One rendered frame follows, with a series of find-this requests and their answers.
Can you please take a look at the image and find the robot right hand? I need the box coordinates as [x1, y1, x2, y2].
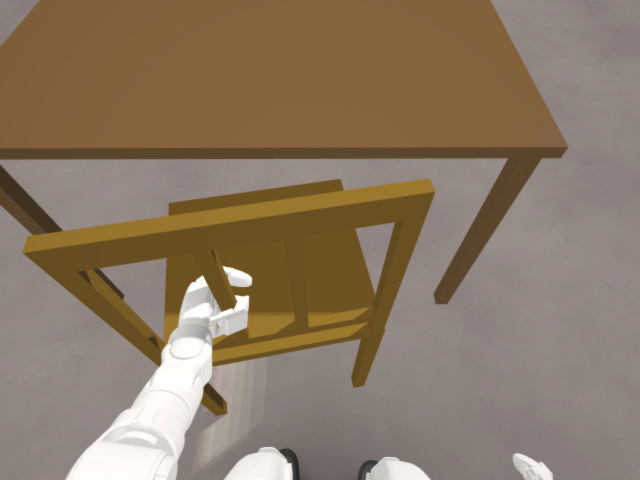
[513, 453, 553, 480]

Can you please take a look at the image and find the chair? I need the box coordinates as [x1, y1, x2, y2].
[23, 178, 436, 416]

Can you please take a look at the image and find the robot left upper arm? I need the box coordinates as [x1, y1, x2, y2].
[71, 441, 178, 480]

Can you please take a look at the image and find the right robot shin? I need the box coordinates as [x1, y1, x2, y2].
[373, 457, 400, 469]

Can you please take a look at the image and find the right robot foot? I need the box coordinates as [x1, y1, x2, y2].
[358, 460, 378, 480]

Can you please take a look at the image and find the table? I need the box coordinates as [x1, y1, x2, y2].
[0, 0, 568, 304]

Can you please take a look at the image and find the robot left hand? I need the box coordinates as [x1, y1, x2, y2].
[178, 266, 252, 339]

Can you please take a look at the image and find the robot left forearm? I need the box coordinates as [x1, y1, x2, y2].
[65, 324, 212, 480]

